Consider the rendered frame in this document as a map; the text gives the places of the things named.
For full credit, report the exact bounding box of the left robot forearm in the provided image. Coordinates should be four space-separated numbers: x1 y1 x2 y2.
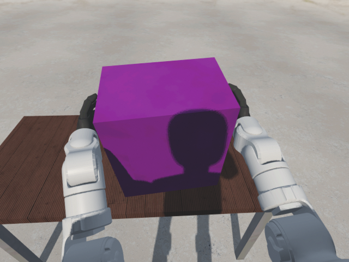
61 128 112 262

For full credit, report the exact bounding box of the carton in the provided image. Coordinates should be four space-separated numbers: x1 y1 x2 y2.
93 57 240 197

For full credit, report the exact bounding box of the robot right hand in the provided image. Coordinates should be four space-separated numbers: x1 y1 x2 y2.
228 83 250 119

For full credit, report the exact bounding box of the robot left hand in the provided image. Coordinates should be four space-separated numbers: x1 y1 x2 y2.
76 93 97 133

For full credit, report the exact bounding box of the left robot upper arm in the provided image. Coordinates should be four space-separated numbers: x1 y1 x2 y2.
63 236 124 262

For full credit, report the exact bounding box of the table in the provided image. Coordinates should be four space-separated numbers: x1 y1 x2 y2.
0 115 273 262

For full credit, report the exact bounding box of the right robot upper arm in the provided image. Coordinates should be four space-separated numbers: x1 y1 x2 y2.
264 213 349 262

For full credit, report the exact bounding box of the right robot forearm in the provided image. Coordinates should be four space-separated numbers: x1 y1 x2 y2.
233 116 336 253

